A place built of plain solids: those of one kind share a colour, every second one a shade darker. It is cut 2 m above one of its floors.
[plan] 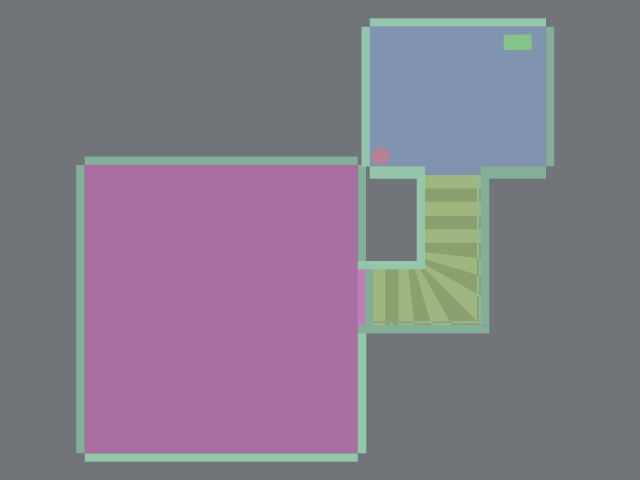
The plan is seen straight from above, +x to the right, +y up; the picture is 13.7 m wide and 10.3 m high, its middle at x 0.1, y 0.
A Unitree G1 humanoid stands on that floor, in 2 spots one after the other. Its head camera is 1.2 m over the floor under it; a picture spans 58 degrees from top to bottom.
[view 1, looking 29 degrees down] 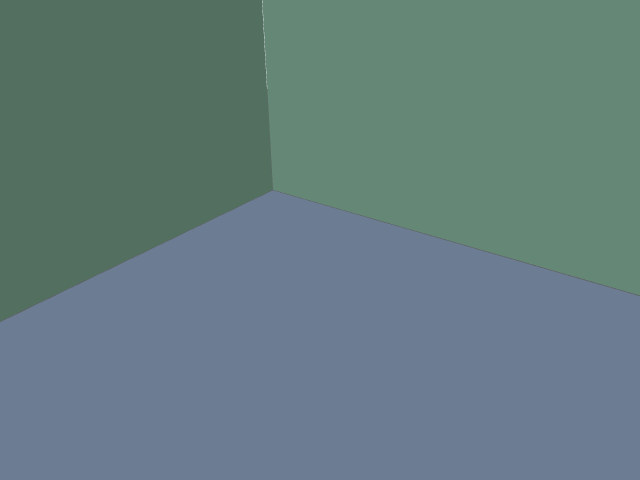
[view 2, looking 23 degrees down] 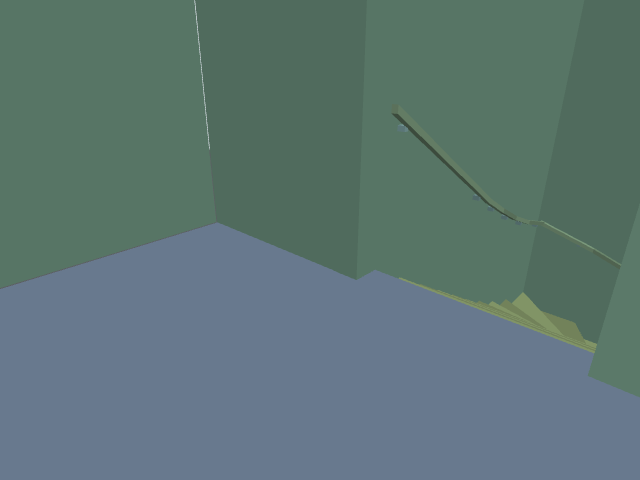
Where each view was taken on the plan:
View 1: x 3.11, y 2.39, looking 125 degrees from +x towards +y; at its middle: floor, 2.48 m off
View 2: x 2.19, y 3.35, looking -47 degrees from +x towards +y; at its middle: wall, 2.64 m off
